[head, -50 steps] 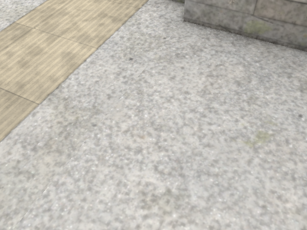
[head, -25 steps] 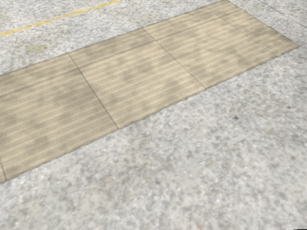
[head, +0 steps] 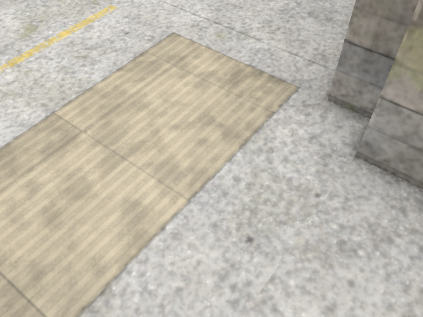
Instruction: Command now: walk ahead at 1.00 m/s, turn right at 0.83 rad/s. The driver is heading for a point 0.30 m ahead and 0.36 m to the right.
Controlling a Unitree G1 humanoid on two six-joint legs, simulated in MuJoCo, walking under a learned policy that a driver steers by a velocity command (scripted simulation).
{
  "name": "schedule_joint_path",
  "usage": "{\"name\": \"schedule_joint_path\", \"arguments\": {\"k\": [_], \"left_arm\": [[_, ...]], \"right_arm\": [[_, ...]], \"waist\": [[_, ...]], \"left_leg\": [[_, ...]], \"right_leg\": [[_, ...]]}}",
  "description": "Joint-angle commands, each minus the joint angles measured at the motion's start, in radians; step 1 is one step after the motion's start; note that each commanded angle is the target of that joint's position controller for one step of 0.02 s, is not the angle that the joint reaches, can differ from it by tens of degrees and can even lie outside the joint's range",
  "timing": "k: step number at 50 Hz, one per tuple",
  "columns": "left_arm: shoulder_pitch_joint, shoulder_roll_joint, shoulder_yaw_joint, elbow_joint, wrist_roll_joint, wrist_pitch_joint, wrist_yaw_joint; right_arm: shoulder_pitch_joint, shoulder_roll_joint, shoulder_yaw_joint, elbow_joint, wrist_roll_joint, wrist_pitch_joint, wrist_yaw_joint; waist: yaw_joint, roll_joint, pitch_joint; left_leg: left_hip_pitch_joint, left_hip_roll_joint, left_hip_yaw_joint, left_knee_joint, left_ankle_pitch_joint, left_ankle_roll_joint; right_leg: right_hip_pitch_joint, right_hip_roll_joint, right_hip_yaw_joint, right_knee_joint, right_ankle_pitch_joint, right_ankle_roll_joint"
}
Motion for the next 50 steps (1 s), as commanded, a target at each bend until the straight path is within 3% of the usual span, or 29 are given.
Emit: {"name": "schedule_joint_path", "arguments": {"k": [1, 4, 6, 7, 8, 9, 10, 12, 15, 21, 24, 27, 28, 29, 30, 31, 32, 33, 35, 37, 38, 39, 41, 43, 44, 47, 48, 49, 50], "left_arm": [[-0.072, -0.03, -0.031, -0.084, -0.001, -0.008, -0.029], [-0.015, 0.021, -0.021, -0.065, -0.005, -0.011, -0.025], [0.277, 0.092, 0.011, 0.008, -0.006, -0.011, -0.007], [0.473, 0.141, 0.041, 0.073, -0.005, -0.011, 0.015], [0.423, 0.194, 0.075, 0.075, -0.036, 0.005, 0.04], [0.297, 0.328, 0.089, 0.023, 0.009, 0.019, 0.041], [0.307, 0.305, 0.097, -0.014, -0.001, 0.02, 0.048], [0.277, 0.19, 0.069, 0.032, -0.006, -0.002, 0.065], [0.208, 0.131, 0.042, 0.018, -0.015, -0.046, 0.069], [0.255, 0.15, 0.057, 0.014, -0.023, -0.069, 0.051], [0.294, 0.172, 0.069, 0.023, -0.028, -0.068, 0.058], [0.244, 0.222, 0.083, 0.019, -0.014, -0.072, 0.067], [0.222, 0.214, 0.086, 0.011, -0.042, -0.074, 0.108], [0.264, 0.166, 0.067, -0.028, -0.098, -0.06, 0.153], [0.307, 0.09, 0.051, -0.029, -0.068, -0.06, 0.16], [0.324, 0.047, 0.016, -0.047, -0.059, -0.056, 0.16], [0.272, 0.167, 0.052, -0.044, -0.001, -0.045, 0.142], [0.186, 0.136, 0.041, -0.098, -0.054, -0.025, 0.144], [0.138, 0.118, 0.05, -0.126, -0.022, 0.006, 0.143], [0.188, 0.083, 0.055, -0.128, -0.029, 0.041, 0.149], [0.106, 0.05, 0.023, -0.152, 0.054, 0.053, 0.064], [0.075, 0.001, 0.011, -0.18, 0.036, 0.054, 0.027], [0.046, 0.023, 0.008, -0.178, 0.002, 0.052, -0.006], [-0.006, 0.076, 0.017, -0.18, -0.007, 0.047, 0.005], [0.015, 0.126, 0.045, -0.17, -0.122, 0.027, 0.035], [-0.096, 0.085, 0.023, -0.195, -0.077, -0.001, 0.041], [0.151, -0.064, -0.05, -0.16, 0.015, -0.022, -0.043], [0.291, 0.005, -0.022, -0.103, 0.007, -0.027, -0.078], [0.09, 0.184, 0.066, -0.123, -0.084, 0.002, 0.004]], "right_arm": [[-0.148, -0.049, 0.007, -0.081, 0.002, -0.032, -0.007], [-0.101, -0.145, -0.012, -0.083, 0.0, -0.011, -0.026], [-0.163, -0.21, -0.032, -0.11, -0.015, 0.03, -0.039], [-0.194, -0.213, -0.035, -0.126, -0.022, 0.046, -0.032], [-0.222, -0.132, -0.023, -0.127, -0.019, 0.042, -0.012], [-0.095, -0.04, 0.012, -0.25, -0.011, 0.019, 0.0], [-0.189, -0.084, 0.02, -0.279, -0.019, -0.01, -0.004], [-0.268, -0.086, 0.029, -0.286, -0.024, -0.024, -0.005], [-0.244, -0.06, 0.042, -0.273, -0.058, 0.043, -0.002], [-0.519, -0.004, 0.072, -0.381, -0.015, 0.052, 0.024], [-0.573, -0.041, 0.063, -0.41, -0.005, 0.046, 0.02], [-0.4, -0.117, 0.033, -0.367, -0.007, 0.035, 0.002], [-0.285, -0.121, 0.022, -0.316, -0.042, 0.051, 0.007], [-0.229, -0.054, 0.008, -0.368, -0.03, 0.028, 0.038], [-0.114, -0.086, -0.006, -0.334, -0.055, 0.03, 0.053], [0.01, -0.068, -0.016, -0.319, -0.047, 0.055, 0.071], [-0.023, -0.12, -0.03, -0.308, -0.024, 0.058, 0.043], [-0.154, -0.045, -0.027, -0.378, -0.011, 0.084, 0.027], [-0.282, -0.014, -0.008, -0.344, -0.014, 0.087, 0.002], [-0.412, 0.006, -0.008, -0.328, -0.017, 0.076, -0.003], [-0.148, -0.062, -0.009, -0.253, -0.009, 0.031, -0.005], [-0.135, -0.091, -0.026, -0.203, -0.008, 0.012, -0.003], [-0.191, -0.093, -0.026, -0.194, -0.013, 0.002, -0.008], [-0.219, -0.054, -0.009, -0.183, -0.008, 0.009, -0.005], [-0.365, -0.099, -0.031, -0.249, 0.014, 0.008, -0.036], [-0.34, -0.165, -0.05, -0.244, 0.017, 0.025, -0.055], [-0.289, -0.186, -0.045, -0.307, -0.061, -0.018, -0.016], [-0.36, -0.251, -0.071, -0.333, -0.079, -0.024, -0.009], [-0.339, -0.265, -0.101, -0.27, 0.079, 0.0, -0.038]], "waist": [[0.077, 0.055, 0.143], [0.124, 0.103, 0.054], [0.283, 0.149, -0.103], [0.355, 0.108, -0.186], [0.31, -0.092, -0.116], [0.103, -0.279, -0.221], [0.176, -0.072, -0.298], [0.083, 0.129, -0.031], [-0.004, 0.134, 0.038], [0.097, 0.035, 0.071], [0.133, 0.003, 0.041], [0.042, 0.011, -0.073], [0.011, 0.141, -0.013], [-0.059, 0.116, -0.024], [-0.067, 0.278, -0.204], [-0.142, 0.539, -0.486], [-0.064, 0.033, -0.535], [-0.098, 0.134, -0.279], [0.017, 0.067, -0.101], [0.107, 0.085, -0.003], [0.049, -0.094, -0.158], [0.064, -0.062, -0.161], [0.074, 0.03, -0.108], [0.085, 0.036, -0.009], [0.099, 0.141, 0.045], [0.061, 0.091, 0.087], [0.113, 0.157, -0.009], [0.128, 0.167, 0.018], [0.134, 0.172, -0.02]], "left_leg": [[-0.215, 0.202, 0.045, -0.183, 0.635, 0.051], [-0.046, 0.238, 0.071, 0.028, 1.288, 0.021], [-0.07, 0.283, 0.04, 0.428, 1.46, 0.034], [-0.199, 0.268, 0.016, 0.75, 1.281, 0.044], [-0.457, 0.063, 0.002, 1.18, 0.334, 0.014], [-0.885, -0.042, -0.143, 1.497, -0.152, -0.04], [-0.974, 0.002, -0.313, 1.478, -0.076, -0.021], [-0.919, 0.105, -0.324, 1.217, 0.006, -0.015], [-0.73, 0.163, -0.309, 1.026, -0.028, -0.057], [-0.587, 0.115, -0.231, 0.475, 0.406, -0.071], [-0.573, 0.082, -0.264, 0.339, 0.453, -0.056], [-0.302, 0.019, -0.277, 0.258, 0.304, -0.024], [-0.32, -0.033, -0.166, 0.213, 0.337, 0.033], [-0.138, -0.036, -0.195, 0.129, 0.5, 0.087], [0.356, 0.149, -0.329, 0.317, 0.997, 0.246], [0.703, 0.459, -0.67, 0.287, 1.405, 0.448], [0.441, 0.471, -0.633, 0.28, 0.643, 0.284], [0.27, 0.408, -0.536, 0.188, 0.793, 0.304], [-0.04, 0.334, -0.391, 0.102, 0.861, 0.264], [-0.288, 0.268, -0.243, 0.033, 0.874, 0.215], [-0.124, 0.427, -0.402, 0.032, 0.645, 0.177], [-0.087, 0.429, -0.394, 0.002, 0.49, 0.128], [-0.091, 0.373, -0.317, -0.067, 0.281, 0.078], [-0.138, 0.316, -0.163, -0.068, 0.578, 0.062], [-0.11, 0.263, -0.117, -0.075, 0.64, 0.045], [-0.155, 0.183, 0.027, -0.027, 0.965, -0.018], [-0.229, 0.205, 0.142, 0.012, 1.539, -0.083], [-0.293, 0.224, 0.138, 0.106, 1.721, -0.142], [-0.148, 0.184, 0.027, 0.24, 1.588, -0.061]], "right_leg": [[0.169, 0.024, -0.075, -0.22, 0.15, -0.039], [0.335, 0.148, -0.171, -0.297, 0.087, -0.088], [0.643, 0.203, -0.135, -0.291, -0.055, -0.132], [0.89, 0.22, -0.066, -0.352, -0.136, -0.158], [0.994, 0.15, 0.101, -0.436, -0.202, -0.191], [1.231, -0.099, 0.684, -0.569, -0.177, -0.393], [1.238, -0.153, 0.883, -0.76, -0.379, -0.422], [0.888, -0.103, 0.748, -0.834, -0.336, -0.308], [0.55, 0.025, 0.526, -0.845, -0.17, -0.271], [0.453, 0.136, 0.41, -0.875, 0.05, -0.187], [0.621, 0.084, 0.476, -0.818, 0.166, -0.154], [0.708, 0.076, 0.491, -0.605, 0.431, -0.088], [0.754, 0.002, 0.489, -0.476, 0.839, -0.016], [0.611, 0.052, 0.539, -0.252, 0.841, 0.056], [0.239, 0.153, 0.437, 0.22, 0.315, 0.166], [-0.03, 0.292, 0.288, 0.619, -0.825, 0.227], [0.061, 0.129, 0.17, 0.469, -0.557, 0.083], [0.065, 0.138, 0.142, 0.493, -0.588, 0.117], [0.127, 0.066, 0.094, 0.408, -0.505, 0.145], [0.255, 0.028, 0.06, 0.223, -0.449, 0.15], [0.165, 0.0, 0.092, 0.26, -0.272, 0.079], [0.117, -0.026, 0.126, 0.237, -0.2, 0.043], [0.047, -0.023, 0.127, 0.231, -0.085, 0.019], [0.081, 0.007, 0.072, 0.134, -0.045, 0.031], [0.059, -0.013, 0.111, 0.094, -0.085, 0.051], [0.242, 0.062, -0.053, -0.199, -0.026, 0.054], [0.502, 0.134, -0.115, -0.194, -0.212, 0.085], [0.608, 0.155, -0.093, -0.192, -0.206, 0.083], [0.511, 0.173, -0.16, -0.29, -0.029, 0.041]]}}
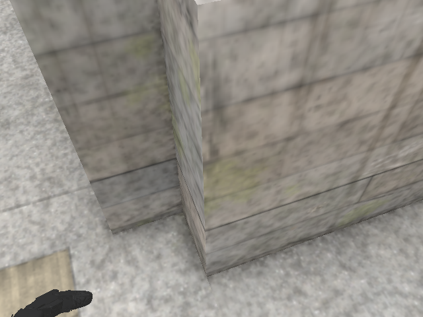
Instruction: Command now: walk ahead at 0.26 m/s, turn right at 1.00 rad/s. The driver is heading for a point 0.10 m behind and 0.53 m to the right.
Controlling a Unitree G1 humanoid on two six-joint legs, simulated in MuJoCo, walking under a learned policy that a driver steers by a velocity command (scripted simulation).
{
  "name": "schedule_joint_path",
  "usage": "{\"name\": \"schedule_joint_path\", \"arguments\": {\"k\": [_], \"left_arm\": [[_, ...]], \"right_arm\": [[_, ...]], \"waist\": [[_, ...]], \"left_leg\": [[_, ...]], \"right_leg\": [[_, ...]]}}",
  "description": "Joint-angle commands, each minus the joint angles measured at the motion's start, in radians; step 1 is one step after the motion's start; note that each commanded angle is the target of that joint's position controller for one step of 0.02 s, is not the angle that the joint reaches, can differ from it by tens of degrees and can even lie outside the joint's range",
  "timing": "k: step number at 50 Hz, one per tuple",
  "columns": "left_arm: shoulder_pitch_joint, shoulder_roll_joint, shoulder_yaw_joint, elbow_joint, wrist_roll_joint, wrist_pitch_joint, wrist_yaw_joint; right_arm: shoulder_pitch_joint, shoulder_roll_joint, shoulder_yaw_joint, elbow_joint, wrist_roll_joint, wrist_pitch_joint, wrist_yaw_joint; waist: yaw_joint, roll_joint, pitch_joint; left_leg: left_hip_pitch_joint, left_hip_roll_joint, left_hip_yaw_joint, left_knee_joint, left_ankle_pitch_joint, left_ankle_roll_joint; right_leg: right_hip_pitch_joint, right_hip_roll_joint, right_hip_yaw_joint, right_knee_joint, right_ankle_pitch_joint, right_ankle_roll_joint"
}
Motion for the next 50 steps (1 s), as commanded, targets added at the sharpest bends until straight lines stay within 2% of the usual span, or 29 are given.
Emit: {"name": "schedule_joint_path", "arguments": {"k": [1, 2, 3, 4, 5, 6, 8, 9, 13, 15, 16, 17, 18, 19, 20, 22, 26, 31, 33, 34, 35, 37, 39, 40, 45, 47, 48, 49, 50], "left_arm": [[0.149, 0.221, 0.086, -0.025, -0.027, 0.011, 0.042], [0.29, 0.256, 0.111, 0.024, -0.024, 0.014, 0.061], [0.343, 0.245, 0.115, 0.055, -0.038, -0.002, 0.078], [0.281, 0.279, 0.111, 0.033, -0.011, -0.017, 0.107], [0.23, 0.281, 0.098, -0.011, 0.046, -0.045, 0.109], [0.159, 0.273, 0.111, -0.042, 0.025, -0.05, 0.109], [0.023, 0.195, 0.09, -0.064, -0.025, -0.038, 0.114], [-0.01, 0.168, 0.078, -0.067, -0.038, -0.028, 0.114], [0.061, 0.171, 0.078, -0.025, -0.001, -0.007, 0.124], [0.053, 0.164, 0.072, -0.036, 0.015, -0.006, 0.121], [0.189, 0.183, 0.083, 0.067, 0.066, -0.001, 0.095], [0.193, 0.135, 0.07, 0.066, 0.049, -0.002, 0.091], [0.184, 0.083, 0.053, 0.055, 0.042, -0.007, 0.087], [0.207, 0.044, 0.04, 0.034, 0.055, -0.005, 0.088], [0.233, 0.087, 0.051, 0.034, 0.062, 0.008, 0.091], [0.187, 0.13, 0.067, 0.059, 0.06, 0.02, 0.098], [0.187, 0.092, 0.049, 0.099, 0.053, 0.032, 0.098], [0.221, 0.055, 0.023, 0.179, 0.036, 0.033, 0.113], [0.196, 0.12, 0.033, 0.192, 0.043, 0.022, 0.113], [0.189, 0.172, 0.041, 0.182, 0.052, 0.015, 0.114], [0.168, 0.23, 0.058, 0.19, 0.033, 0.017, 0.111], [0.166, 0.205, 0.062, 0.187, 0.048, 0.001, 0.105], [0.175, 0.198, 0.065, 0.205, 0.035, 0.018, 0.108], [0.056, 0.176, 0.068, 0.14, -0.015, 0.003, 0.112], [0.002, 0.175, 0.081, 0.086, -0.021, 0.037, 0.135], [-0.024, 0.166, 0.08, 0.054, -0.021, 0.041, 0.139], [-0.007, 0.135, 0.071, 0.049, -0.022, 0.041, 0.137], [0.061, 0.062, 0.054, 0.047, -0.01, 0.041, 0.129], [0.152, 0.091, 0.043, 0.064, 0.067, 0.047, 0.048]], "right_arm": [[-0.156, -0.249, -0.072, -0.12, 0.108, -0.009, -0.029], [-0.189, -0.193, -0.058, -0.13, 0.121, 0.003, -0.026], [-0.207, -0.096, -0.031, -0.149, 0.103, 0.012, -0.009], [-0.237, -0.004, -0.002, -0.202, 0.01, -0.009, 0.004], [-0.189, 0.001, 0.022, -0.239, -0.002, -0.041, 0.018], [-0.192, -0.077, 0.011, -0.241, 0.006, -0.047, 0.022], [-0.175, -0.108, 0.004, -0.224, 0.01, -0.011, 0.014], [-0.179, -0.106, 0.007, -0.219, 0.016, 0.009, 0.01], [-0.278, -0.008, 0.053, -0.247, 0.01, 0.032, 0.007], [-0.287, -0.033, 0.051, -0.253, 0.01, 0.041, 0.01], [-0.082, -0.088, 0.039, -0.16, -0.027, 0.057, -0.008], [-0.048, -0.09, 0.036, -0.144, -0.037, 0.054, -0.019], [-0.074, -0.098, 0.041, -0.152, -0.045, 0.047, -0.025], [-0.089, -0.145, 0.044, -0.171, -0.054, 0.051, -0.025], [-0.041, -0.199, 0.014, -0.128, -0.016, 0.072, -0.025], [-0.119, -0.143, 0.02, -0.108, -0.002, 0.076, -0.017], [-0.163, -0.07, 0.037, -0.045, 0.008, 0.071, -0.012], [-0.07, -0.099, 0.024, 0.067, 0.008, 0.094, -0.003], [-0.041, -0.113, 0.016, 0.074, 0.008, 0.091, -0.001], [-0.051, -0.086, 0.021, 0.05, 0.0, 0.084, 0.004], [-0.1, -0.049, 0.033, 0.025, 0.0, 0.087, -0.01], [-0.203, -0.103, 0.017, 0.002, 0.0, 0.105, -0.021], [-0.133, -0.101, 0.016, 0.008, 0.018, 0.122, -0.016], [-0.2, -0.109, 0.016, -0.013, 0.014, 0.085, -0.04], [-0.183, -0.1, 0.03, -0.015, 0.044, 0.048, -0.028], [-0.111, -0.137, 0.003, 0.015, 0.055, 0.041, -0.024], [-0.086, -0.156, -0.008, 0.023, 0.049, 0.043, -0.024], [-0.056, -0.196, -0.016, 0.029, 0.024, 0.05, -0.03], [0.07, -0.332, -0.054, 0.057, 0.015, 0.093, -0.073]], "waist": [[0.171, 0.17, -0.143], [0.221, 0.102, -0.187], [0.231, -0.082, -0.101], [0.136, -0.223, -0.041], [0.093, -0.072, -0.291], [0.082, 0.039, -0.355], [0.01, 0.161, -0.297], [0.002, 0.151, -0.245], [0.08, -0.02, -0.249], [0.094, -0.069, -0.259], [0.066, -0.153, -0.233], [0.05, -0.13, -0.251], [0.064, -0.065, -0.243], [0.087, 0.143, -0.217], [0.053, 0.316, -0.267], [0.098, 0.129, -0.203], [0.111, 0.21, -0.221], [0.08, 0.299, -0.204], [0.048, 0.217, -0.166], [0.035, 0.079, -0.175], [0.059, -0.149, -0.113], [0.107, -0.1, -0.051], [0.066, -0.111, -0.052], [0.066, -0.098, -0.102], [0.041, -0.123, -0.161], [0.024, -0.154, -0.18], [0.022, -0.124, -0.191], [0.05, 0.053, -0.233], [0.025, 0.18, -0.224]], "left_leg": [[-0.093, 0.23, -0.125, 0.307, 1.455, -0.065], [-0.132, 0.207, -0.143, 0.546, 1.184, -0.059], [-0.309, 0.077, -0.137, 0.794, 0.249, -0.072], [-0.722, -0.05, -0.217, 1.107, -0.309, -0.096], [-0.784, -0.061, -0.475, 1.171, -0.325, -0.121], [-0.739, -0.004, -0.584, 1.094, -0.259, -0.104], [-0.729, 0.067, -0.542, 0.87, -0.163, -0.121], [-0.667, 0.077, -0.505, 0.713, -0.182, -0.135], [-0.418, 0.011, -0.392, 0.431, 0.003, -0.125], [-0.385, 0.003, -0.407, 0.335, 0.106, -0.108], [-0.342, 0.033, -0.369, 0.2, 0.123, -0.064], [-0.255, 0.033, -0.354, 0.092, 0.274, -0.036], [-0.156, 0.155, -0.452, 0.1, 0.496, 0.004], [-0.09, 0.412, -0.702, 0.105, 0.939, 0.08], [-0.19, 0.545, -0.849, 0.038, 1.038, 0.256], [-0.258, 0.426, -0.709, 0.045, 0.861, 0.236], [-0.201, 0.279, -0.516, 0.06, 0.827, 0.154], [-0.178, 0.225, -0.512, 0.073, 0.522, 0.111], [-0.293, 0.215, -0.503, 0.084, 0.224, 0.032], [-0.39, 0.152, -0.424, 0.193, 0.096, -0.007], [-0.4, 0.045, -0.329, 0.238, -0.081, -0.035], [-0.551, 0.014, -0.366, 0.542, -0.208, -0.044], [-0.578, 0.016, -0.403, 0.67, -0.196, -0.049], [-0.59, -0.008, -0.472, 0.667, -0.224, -0.09], [-0.4, -0.028, -0.485, 0.305, -0.06, -0.107], [-0.275, -0.025, -0.457, 0.101, 0.1, -0.077], [-0.163, 0.015, -0.454, 0.017, 0.196, -0.054], [0.004, 0.194, -0.608, 0.005, 0.28, 0.019], [0.053, 0.535, -1.016, -0.123, 0.006, 0.076]], "right_leg": [[0.335, 0.1, -0.092, -0.21, 0.114, -0.063], [0.465, 0.1, -0.047, -0.383, 0.162, -0.127], [0.564, 0.077, 0.038, -0.643, 0.357, -0.183], [0.738, -0.041, 0.269, -0.387, 1.038, -0.285], [0.763, -0.236, 0.601, -0.41, 1.132, -0.47], [0.742, -0.246, 0.645, -0.465, 0.886, -0.453], [0.635, -0.192, 0.565, -0.524, 0.466, -0.351], [0.52, -0.172, 0.522, -0.536, 0.392, -0.313], [0.299, -0.031, 0.366, -0.459, 0.332, -0.21], [0.327, -0.044, 0.399, -0.409, 0.318, -0.171], [0.411, 0.033, 0.287, -0.299, 0.571, -0.137], [0.382, 0.063, 0.287, -0.247, 0.533, -0.089], [0.264, 0.096, 0.292, -0.206, 0.241, -0.037], [0.087, 0.172, 0.229, -0.069, -0.269, 0.009], [0.156, 0.215, 0.155, 0.115, -0.476, 0.038], [0.183, 0.176, 0.226, 0.28, -0.402, 0.051], [0.265, 0.141, 0.169, 0.123, -0.331, 0.084], [0.478, 0.113, 0.063, -0.446, -0.144, 0.032], [0.547, 0.04, 0.161, -0.527, -0.038, -0.015], [0.587, -0.099, 0.322, -0.516, 0.101, -0.056], [0.426, -0.191, 0.435, -0.519, 0.228, -0.157], [0.455, -0.226, 0.497, -0.514, 0.45, -0.242], [0.468, -0.169, 0.445, -0.469, 0.63, -0.234], [0.482, -0.143, 0.491, -0.514, 0.494, -0.232], [0.483, -0.088, 0.549, -0.474, 0.366, -0.124], [0.459, -0.065, 0.577, -0.459, 0.29, -0.081], [0.389, -0.029, 0.555, -0.411, 0.186, -0.046], [0.237, 0.071, 0.446, -0.182, -0.159, 0.007], [-0.022, 0.23, 0.312, 0.012, -0.392, 0.038]]}}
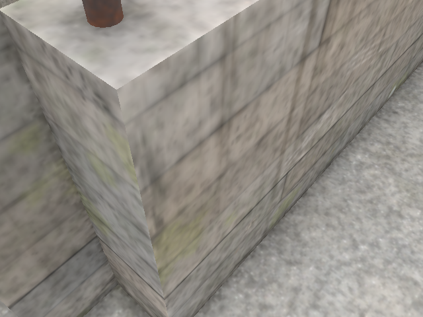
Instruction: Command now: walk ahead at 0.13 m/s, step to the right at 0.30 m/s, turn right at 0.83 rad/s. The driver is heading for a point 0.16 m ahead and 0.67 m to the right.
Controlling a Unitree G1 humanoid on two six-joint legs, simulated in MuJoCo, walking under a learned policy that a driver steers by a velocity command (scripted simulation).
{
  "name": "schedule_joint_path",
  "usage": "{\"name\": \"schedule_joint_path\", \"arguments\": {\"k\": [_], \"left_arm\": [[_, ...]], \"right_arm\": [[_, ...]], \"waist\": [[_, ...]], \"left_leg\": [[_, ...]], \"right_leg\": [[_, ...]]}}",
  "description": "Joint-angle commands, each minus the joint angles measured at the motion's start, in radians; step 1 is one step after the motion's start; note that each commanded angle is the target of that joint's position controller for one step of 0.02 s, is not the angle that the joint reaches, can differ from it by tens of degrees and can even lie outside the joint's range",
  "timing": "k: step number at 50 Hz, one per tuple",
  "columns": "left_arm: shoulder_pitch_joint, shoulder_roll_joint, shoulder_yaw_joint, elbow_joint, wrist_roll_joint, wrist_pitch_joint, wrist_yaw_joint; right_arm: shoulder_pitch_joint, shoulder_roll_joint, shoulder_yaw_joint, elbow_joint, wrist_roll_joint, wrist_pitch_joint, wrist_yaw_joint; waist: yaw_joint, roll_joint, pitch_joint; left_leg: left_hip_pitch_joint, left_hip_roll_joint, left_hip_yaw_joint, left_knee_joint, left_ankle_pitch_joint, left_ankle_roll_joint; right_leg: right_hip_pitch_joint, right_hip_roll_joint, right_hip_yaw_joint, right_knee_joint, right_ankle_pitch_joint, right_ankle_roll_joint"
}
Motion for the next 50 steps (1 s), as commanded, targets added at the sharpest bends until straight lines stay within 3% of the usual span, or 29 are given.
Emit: {"name": "schedule_joint_path", "arguments": {"k": [1, 3, 4, 7, 9, 12, 13, 14, 15, 18, 19, 22, 23, 24, 25, 26, 27, 28, 30, 32, 34, 37, 38, 43, 45, 47, 48, 49, 50], "left_arm": [[0.067, 0.124, 0.013, -0.048, 0.112, 0.017, -0.085], [0.117, 0.121, 0.014, -0.002, 0.102, 0.035, -0.105], [0.193, 0.136, 0.043, -0.026, -0.032, 0.022, -0.064], [0.086, 0.145, 0.043, -0.099, -0.012, 0.019, -0.038], [0.029, 0.085, 0.024, -0.151, -0.012, 0.022, -0.022], [-0.02, 0.099, 0.03, -0.215, -0.023, 0.025, -0.033], [-0.021, 0.05, 0.02, -0.239, -0.018, 0.012, -0.022], [-0.057, 0.049, 0.009, -0.247, -0.02, 0.02, -0.043], [-0.054, 0.056, 0.015, -0.27, -0.013, 0.026, -0.058], [-0.022, 0.05, 0.018, -0.28, -0.016, 0.04, -0.094], [-0.023, 0.047, 0.013, -0.283, -0.008, 0.041, -0.098], [0.013, 0.058, 0.02, -0.265, -0.017, 0.042, -0.121], [0.085, 0.067, 0.028, -0.22, -0.018, 0.031, -0.12], [0.226, 0.079, 0.047, -0.16, -0.032, 0.016, -0.114], [0.433, 0.13, 0.075, -0.066, -0.032, -0.003, -0.103], [0.489, 0.219, 0.081, -0.042, -0.022, -0.023, -0.097], [0.401, 0.314, 0.08, -0.121, -0.002, -0.076, -0.105], [0.322, 0.185, 0.042, -0.121, 0.055, -0.057, -0.089], [0.237, 0.131, 0.016, -0.125, 0.056, -0.065, -0.073], [0.226, 0.113, -0.003, -0.108, 0.052, -0.09, -0.065], [0.308, 0.117, -0.003, -0.056, 0.03, -0.105, -0.063], [0.409, 0.125, -0.002, 0.007, 0.019, -0.12, -0.053], [0.437, 0.111, -0.004, 0.025, 0.021, -0.113, -0.042], [0.46, 0.101, -0.008, 0.095, 0.015, -0.113, -0.027], [0.415, 0.119, -0.004, 0.111, 0.01, -0.116, -0.02], [0.345, 0.158, 0.006, 0.112, 0.011, -0.128, -0.031], [0.28, 0.191, 0.014, 0.107, 0.023, -0.139, -0.041], [0.248, 0.101, -0.007, 0.083, 0.038, -0.158, -0.042], [0.349, -0.07, -0.043, 0.037, -0.011, -0.15, -0.047]], "right_arm": [[0.31, -0.294, -0.092, 0.08, -0.017, 0.053, -0.059], [0.174, -0.206, -0.076, 0.06, -0.016, 0.055, -0.04], [0.053, -0.151, -0.053, -0.001, -0.005, 0.0, -0.04], [-0.012, -0.129, -0.043, -0.03, 0.005, -0.013, -0.048], [0.005, -0.149, -0.045, -0.037, -0.011, 0.003, -0.05], [0.055, -0.19, -0.063, -0.04, -0.037, 0.017, -0.033], [0.05, -0.153, -0.056, -0.021, -0.029, 0.034, -0.027], [0.094, -0.212, -0.082, -0.051, -0.025, 0.024, -0.017], [0.095, -0.241, -0.093, -0.052, -0.025, 0.02, -0.013], [0.043, -0.227, -0.096, -0.069, -0.014, 0.024, -0.002], [0.065, -0.245, -0.103, -0.066, 0.005, 0.016, 0.006], [0.04, -0.255, -0.105, -0.057, 0.017, 0.015, 0.017], [0.014, -0.25, -0.104, -0.056, -0.005, 0.027, 0.02], [-0.024, -0.209, -0.096, -0.063, 0.002, 0.034, 0.024], [-0.018, -0.131, -0.073, -0.067, 0.001, 0.028, 0.024], [-0.038, -0.029, -0.04, -0.11, -0.027, 0.015, 0.033], [-0.11, -0.029, -0.028, -0.224, -0.025, -0.037, 0.033], [-0.126, -0.06, -0.031, -0.2, -0.11, -0.002, 0.05], [-0.084, -0.129, -0.05, -0.137, -0.086, 0.006, 0.072], [-0.054, -0.133, -0.05, -0.095, -0.073, 0.028, 0.084], [-0.088, -0.099, -0.041, -0.099, -0.07, 0.037, 0.09], [-0.199, -0.075, -0.033, -0.123, -0.059, 0.029, 0.091], [-0.233, -0.062, -0.025, -0.146, -0.065, 0.024, 0.11], [-0.382, -0.039, -0.002, -0.244, -0.048, 0.004, 0.122], [-0.338, -0.049, -0.002, -0.261, -0.041, -0.006, 0.113], [-0.046, -0.115, -0.032, -0.19, -0.026, -0.016, 0.078], [0.214, -0.161, -0.055, -0.131, -0.011, -0.018, 0.049], [0.443, -0.236, -0.086, -0.093, -0.034, -0.02, 0.02], [0.393, -0.293, -0.094, -0.094, -0.078, -0.027, 0.027]], "waist": [[-0.074, 0.05, -0.028], [-0.004, 0.031, 0.038], [0.037, 0.186, -0.014], [0.01, 0.147, 0.018], [-0.027, 0.198, 0.072], [-0.07, 0.208, 0.052], [-0.035, 0.269, 0.06], [-0.106, 0.227, 0.039], [-0.092, 0.194, 0.02], [-0.06, 0.166, -0.012], [-0.06, 0.174, -0.063], [-0.005, 0.169, -0.026], [0.036, 0.149, -0.044], [0.121, 0.096, -0.076], [0.2, -0.074, -0.083], [0.146, -0.323, 0.023], [0.089, -0.518, -0.074], [0.092, -0.295, -0.078], [0.02, -0.046, -0.01], [0.011, -0.093, 0.007], [0.017, -0.056, 0.034], [0.051, -0.028, 0.066], [0.06, 0.0, 0.072], [0.093, -0.085, 0.087], [0.054, -0.099, 0.072], [-0.082, -0.101, -0.099], [-0.221, -0.109, -0.213], [-0.303, -0.023, -0.344], [-0.145, 0.35, -0.455]], "left_leg": [[0.28, 0.605, -0.536, -0.278, 0.134, 0.108], [0.153, 0.429, -0.256, -0.211, 0.103, 0.047], [0.176, 0.352, -0.185, -0.187, 0.054, 0.035], [0.036, 0.332, -0.046, -0.209, 0.019, 0.085], [0.05, 0.325, 0.004, -0.258, -0.046, 0.11], [0.109, 0.362, 0.042, -0.29, -0.051, 0.135], [0.036, 0.253, 0.202, -0.231, 0.058, 0.138], [0.137, 0.377, 0.097, -0.279, 0.013, 0.16], [0.185, 0.431, 0.081, -0.281, -0.001, 0.165], [0.171, 0.426, 0.155, -0.26, -0.012, 0.141], [0.146, 0.438, 0.153, -0.301, -0.175, 0.141], [0.173, 0.487, 0.139, -0.305, -0.295, 0.113], [0.141, 0.461, 0.198, -0.225, -0.229, 0.095], [0.085, 0.391, 0.269, -0.043, -0.09, 0.074], [-0.064, 0.288, 0.334, 0.362, 0.017, 0.048], [-0.524, 0.19, 0.273, 0.768, -0.402, 0.007], [-0.821, 0.044, 0.068, 0.938, -0.457, 0.004], [-0.841, 0.151, 0.06, 0.991, -0.414, 0.001], [-0.637, 0.2, 0.034, 0.758, -0.16, -0.02], [-0.523, 0.184, 0.052, 0.691, -0.032, -0.054], [-0.543, 0.16, 0.052, 0.611, 0.025, -0.065], [-0.611, 0.109, 0.067, 0.475, 0.071, -0.066], [-0.657, 0.099, 0.077, 0.441, 0.079, -0.067], [-0.545, 0.056, 0.098, 0.229, 0.17, -0.033], [-0.383, 0.032, 0.099, 0.147, 0.192, 0.001], [0.092, -0.038, 0.114, 0.152, 0.085, 0.037], [0.38, 0.002, 0.088, 0.168, 0.027, 0.043], [0.611, 0.204, -0.143, 0.154, -0.391, 0.061], [0.724, 0.497, -0.708, -0.108, -0.803, 0.141]], "right_leg": [[-0.412, -0.011, -0.034, 0.458, -0.192, 0.015], [-0.369, -0.049, -0.042, 0.601, -0.062, 0.028], [-0.36, -0.076, -0.01, 0.634, -0.042, 0.044], [-0.339, -0.099, -0.155, 0.751, 0.067, 0.097], [-0.401, -0.152, -0.21, 0.647, 0.124, 0.11], [-0.41, -0.213, -0.236, 0.514, 0.15, 0.11], [-0.313, -0.206, -0.288, 0.434, 0.118, 0.104], [-0.395, -0.217, -0.292, 0.407, 0.136, 0.091], [-0.411, -0.252, -0.265, 0.383, 0.124, 0.084], [-0.286, -0.249, -0.309, 0.246, 0.076, 0.037], [-0.201, -0.224, -0.371, 0.245, 0.03, 0.014], [-0.148, -0.212, -0.41, 0.174, -0.067, -0.054], [-0.041, -0.186, -0.437, 0.117, -0.083, -0.076], [0.133, -0.127, -0.492, -0.011, -0.018, -0.113], [0.345, -0.04, -0.458, -0.124, -0.042, -0.163], [0.473, -0.212, -0.068, -0.09, 0.115, -0.241], [0.493, -0.335, 0.458, -0.329, -0.138, -0.422], [0.486, -0.393, 0.407, -0.377, -0.195, -0.343], [0.294, -0.307, 0.206, -0.366, -0.197, -0.282], [0.214, -0.233, 0.143, -0.427, -0.166, -0.253], [0.238, -0.221, 0.137, -0.438, -0.064, -0.25], [0.313, -0.228, 0.141, -0.422, 0.17, -0.247], [0.349, -0.235, 0.151, -0.425, 0.237, -0.262], [0.329, -0.228, 0.156, -0.413, 0.529, -0.268], [0.311, -0.238, 0.154, -0.407, 0.7, -0.243], [0.199, -0.19, 0.103, -0.148, 1.112, -0.183], [0.081, -0.158, 0.096, 0.11, 1.097, -0.167], [-0.066, -0.069, 0.042, 0.468, 0.83, -0.155], [-0.326, 0.064, -0.047, 0.797, -0.117, -0.136]]}}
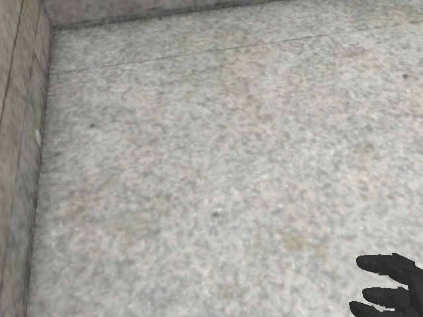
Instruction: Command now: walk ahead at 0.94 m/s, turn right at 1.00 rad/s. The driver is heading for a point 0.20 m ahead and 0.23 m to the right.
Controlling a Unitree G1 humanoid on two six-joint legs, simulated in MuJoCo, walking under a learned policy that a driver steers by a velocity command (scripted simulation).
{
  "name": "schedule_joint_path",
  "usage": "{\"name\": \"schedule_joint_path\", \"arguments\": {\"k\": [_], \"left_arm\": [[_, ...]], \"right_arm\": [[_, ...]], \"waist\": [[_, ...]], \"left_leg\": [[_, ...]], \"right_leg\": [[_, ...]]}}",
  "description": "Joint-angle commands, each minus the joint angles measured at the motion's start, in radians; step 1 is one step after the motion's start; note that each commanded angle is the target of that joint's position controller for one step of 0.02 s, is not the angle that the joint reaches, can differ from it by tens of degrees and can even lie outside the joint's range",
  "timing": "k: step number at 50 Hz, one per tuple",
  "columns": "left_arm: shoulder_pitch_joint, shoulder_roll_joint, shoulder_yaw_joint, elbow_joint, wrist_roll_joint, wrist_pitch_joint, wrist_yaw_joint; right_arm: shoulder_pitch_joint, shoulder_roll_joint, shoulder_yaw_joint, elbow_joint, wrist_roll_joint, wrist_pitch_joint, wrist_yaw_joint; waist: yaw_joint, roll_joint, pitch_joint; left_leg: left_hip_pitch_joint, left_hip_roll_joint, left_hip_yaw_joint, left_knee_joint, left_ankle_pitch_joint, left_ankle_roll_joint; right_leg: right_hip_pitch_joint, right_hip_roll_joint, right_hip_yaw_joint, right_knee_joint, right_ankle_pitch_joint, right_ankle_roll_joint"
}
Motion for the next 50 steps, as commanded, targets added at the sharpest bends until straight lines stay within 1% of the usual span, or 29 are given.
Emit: {"name": "schedule_joint_path", "arguments": {"k": [1, 2, 3, 5, 7, 8, 10, 12, 13, 14, 15, 17, 18, 19, 20, 21, 22, 23, 24, 27, 33, 39, 41, 42, 43, 44, 45, 46, 50], "left_arm": [[-0.148, 0.06, -0.012, -0.164, 0.007, -0.036, -0.003], [-0.194, 0.09, 0.001, -0.153, 0.019, -0.027, -0.008], [-0.219, 0.094, 0.001, -0.142, 0.033, -0.016, -0.017], [-0.264, 0.045, -0.007, -0.171, 0.04, 0.005, -0.043], [-0.339, 0.003, -0.024, -0.214, 0.039, 0.028, -0.059], [-0.384, -0.007, -0.029, -0.222, 0.042, 0.039, -0.061], [-0.432, -0.012, -0.04, -0.263, 0.044, 0.04, -0.063], [-0.466, -0.03, -0.056, -0.276, 0.04, 0.029, -0.075], [-0.44, -0.025, -0.046, -0.272, -0.061, 0.004, -0.054], [-0.459, -0.011, -0.047, -0.287, -0.053, -0.007, -0.055], [-0.456, 0.015, -0.038, -0.294, -0.021, -0.013, -0.06], [-0.33, 0.091, 0.002, -0.248, 0.004, 0.002, -0.055], [-0.212, 0.11, 0.018, -0.205, 0.017, 0.011, -0.047], [-0.161, 0.158, 0.035, -0.185, 0.025, 0.022, -0.028], [-0.238, 0.238, 0.031, -0.21, 0.05, 0.027, -0.007], [-0.204, 0.17, 0.012, -0.234, 0.056, 0.016, -0.021], [-0.265, 0.158, 0.016, -0.239, 0.031, 0.012, -0.031], [-0.355, 0.141, 0.014, -0.232, -0.008, 0.002, -0.035], [-0.407, 0.096, 0.001, -0.233, -0.018, -0.007, -0.032], [-0.427, 0.073, -0.002, -0.201, 0.011, -0.017, -0.035], [-0.411, 0.058, -0.006, -0.127, 0.01, 0.007, 0.008], [-0.377, 0.054, -0.016, -0.065, 0.015, 0.031, 0.013], [-0.39, 0.046, -0.022, -0.053, -0.003, 0.037, 0.016], [-0.347, 0.031, -0.025, -0.045, 0.003, 0.033, 0.018], [-0.243, 0.044, -0.016, -0.022, 0.014, 0.029, 0.018], [-0.225, 0.041, -0.017, -0.003, 0.012, 0.037, 0.025], [-0.278, 0.049, -0.017, -0.01, 0.011, 0.051, 0.03], [-0.32, 0.061, -0.013, -0.013, 0.005, 0.064, 0.037], [-0.336, 0.062, -0.006, -0.002, 0.001, 0.098, 0.048]], "right_arm": [[0.404, -0.256, -0.107, 0.042, -0.014, -0.003, -0.028], [0.314, -0.178, -0.091, 0.041, -0.015, -0.003, -0.028], [0.306, -0.132, -0.084, 0.059, -0.016, -0.003, -0.026], [0.348, -0.074, -0.063, 0.111, -0.025, -0.014, -0.025], [0.382, -0.046, -0.057, 0.16, -0.008, -0.04, -0.011], [0.396, -0.029, -0.049, 0.185, 0.001, -0.048, -0.005], [0.361, -0.037, -0.043, 0.191, 0.009, -0.069, -0.001], [0.283, -0.06, -0.044, 0.188, 0.02, -0.08, 0.004], [0.256, -0.162, -0.07, 0.156, 0.047, -0.085, -0.018], [0.296, -0.211, -0.078, 0.165, 0.057, -0.093, -0.028], [0.334, -0.23, -0.08, 0.175, 0.069, -0.099, -0.035], [0.335, -0.261, -0.083, 0.174, 0.079, -0.082, -0.036], [0.31, -0.254, -0.078, 0.173, 0.082, -0.067, -0.035], [0.329, -0.23, -0.069, 0.166, 0.076, -0.061, -0.033], [0.531, -0.102, -0.032, 0.167, 0.018, -0.053, -0.018], [0.629, -0.124, -0.016, 0.2, 0.057, -0.057, -0.001], [0.511, -0.179, -0.033, 0.176, 0.079, -0.047, -0.003], [0.424, -0.178, -0.035, 0.142, 0.068, -0.039, -0.02], [0.386, -0.168, -0.036, 0.156, 0.055, -0.028, -0.042], [0.429, -0.122, -0.037, 0.167, 0.038, 0.002, -0.05], [0.279, -0.081, -0.028, 0.145, 0.032, 0.02, -0.048], [0.17, -0.111, -0.032, 0.147, 0.037, 0.019, -0.038], [0.192, -0.108, -0.03, 0.162, 0.024, 0.009, -0.029], [0.194, -0.148, -0.036, 0.167, 0.013, 0.003, -0.029], [0.167, -0.21, -0.047, 0.164, 0.01, 0.004, -0.03], [0.146, -0.163, -0.04, 0.169, 0.011, 0.011, -0.025], [0.126, -0.119, -0.03, 0.171, 0.019, 0.015, -0.019], [0.121, -0.113, -0.027, 0.175, 0.024, 0.016, -0.012], [0.126, -0.12, -0.026, 0.212, 0.025, 0.001, -0.003]], "waist": [[-0.214, 0.283, -0.322], [-0.176, 0.188, -0.179], [-0.165, 0.056, -0.108], [-0.131, 0.063, -0.03], [-0.114, 0.091, 0.018], [-0.116, 0.068, 0.059], [-0.081, 0.074, 0.095], [-0.045, 0.066, 0.11], [-0.062, 0.071, 0.064], [-0.048, 0.04, 0.019], [-0.034, 0.032, -0.014], [0.035, 0.09, -0.096], [0.104, 0.087, -0.128], [0.11, -0.005, -0.127], [-0.063, -0.318, -0.256], [-0.031, -0.173, -0.569], [-0.03, -0.035, -0.472], [-0.074, 0.038, -0.287], [-0.1, 0.095, -0.186], [-0.164, 0.025, -0.145], [-0.132, -0.043, -0.161], [-0.094, -0.081, -0.104], [-0.137, -0.061, -0.087], [-0.122, -0.01, -0.095], [-0.054, 0.099, -0.113], [-0.058, 0.145, -0.144], [-0.079, 0.115, -0.132], [-0.099, 0.072, -0.115], [-0.104, 0.071, -0.104]], "left_leg": [[0.914, 0.428, -0.935, -0.423, -0.922, 0.116], [0.769, 0.399, -0.749, -0.406, -0.817, 0.124], [0.661, 0.375, -0.612, -0.4, -0.645, 0.134], [0.531, 0.341, -0.424, -0.429, -0.469, 0.128], [0.508, 0.334, -0.278, -0.49, -0.347, 0.099], [0.5, 0.308, -0.181, -0.505, -0.141, 0.089], [0.474, 0.293, -0.014, -0.476, 0.399, 0.086], [0.343, 0.206, 0.163, -0.492, 0.538, 0.052], [0.353, 0.177, 0.166, -0.468, 0.595, 0.058], [0.36, 0.202, 0.159, -0.455, 0.696, 0.073], [0.379, 0.219, 0.152, -0.43, 0.742, 0.071], [0.489, 0.227, 0.142, -0.247, 0.891, 0.053], [0.478, 0.213, 0.15, -0.066, 0.904, 0.034], [0.366, 0.141, 0.152, 0.204, 0.515, -0.012], [0.078, 0.004, 0.11, 0.702, -0.574, -0.072], [0.058, -0.021, -0.186, 0.843, -0.608, -0.062], [0.059, 0.024, -0.187, 0.81, -0.539, -0.061], [0.013, 0.07, -0.143, 0.711, -0.458, -0.059], [0.024, 0.098, -0.13, 0.651, -0.398, -0.071], [0.183, 0.132, -0.134, 0.516, -0.302, -0.094], [0.234, 0.111, -0.089, 0.17, -0.079, -0.116], [0.289, 0.086, -0.093, -0.041, -0.078, -0.084], [0.394, 0.08, -0.086, -0.231, 0.08, -0.043], [0.476, 0.134, -0.142, -0.263, 0.371, -0.017], [0.544, 0.199, -0.171, -0.197, 0.591, 0.038], [0.532, 0.206, -0.177, -0.189, 0.533, 0.09], [0.494, 0.184, -0.174, -0.205, 0.401, 0.085], [0.474, 0.15, -0.152, -0.215, 0.303, 0.06], [0.44, 0.115, -0.124, -0.22, 0.279, 0.035]], "right_leg": [[-0.799, -0.034, -0.124, 0.75, 0.119, 0.009], [-0.812, -0.096, -0.157, 0.719, 0.217, 0.01], [-0.804, -0.139, -0.189, 0.692, 0.251, 0.013], [-0.814, -0.18, -0.211, 0.683, 0.241, 0.018], [-0.866, -0.222, -0.217, 0.638, 0.239, 0.016], [-0.892, -0.228, -0.229, 0.623, 0.248, 0.02], [-0.901, -0.205, -0.264, 0.497, 0.278, 0.047], [-0.701, -0.157, -0.334, 0.188, 0.443, 0.058], [-0.612, -0.144, -0.365, 0.148, 0.514, 0.088], [-0.504, -0.109, -0.382, 0.093, 0.572, 0.088], [-0.413, -0.077, -0.382, 0.039, 0.624, 0.082], [-0.262, -0.033, -0.373, -0.032, 0.595, 0.04], [-0.126, -0.04, -0.354, -0.133, 0.679, 0.006], [0.008, -0.095, -0.273, -0.194, 0.853, -0.016], [0.284, -0.381, 0.055, -0.002, 1.599, -0.172], [0.365, -0.523, 0.309, -0.061, 1.576, -0.321], [0.221, -0.474, 0.239, -0.151, 1.379, -0.29], [0.042, -0.425, 0.152, -0.213, 1.194, -0.231], [-0.101, -0.391, 0.106, -0.261, 1.107, -0.187], [-0.318, -0.339, -0.008, -0.34, 1.113, -0.148], [-0.324, -0.242, -0.2, -0.356, 1.096, -0.092], [-0.284, -0.281, -0.136, -0.317, 0.876, -0.077], [-0.315, -0.259, -0.124, -0.266, 0.748, -0.029], [-0.343, -0.214, -0.131, -0.237, 0.644, 0.022], [-0.386, -0.141, -0.173, -0.221, 0.46, 0.064], [-0.361, -0.113, -0.204, -0.237, 0.325, 0.094], [-0.329, -0.112, -0.209, -0.258, 0.319, 0.107], [-0.325, -0.114, -0.209, -0.249, 0.364, 0.105], [-0.269, -0.132, -0.193, -0.239, 0.477, 0.093]]}}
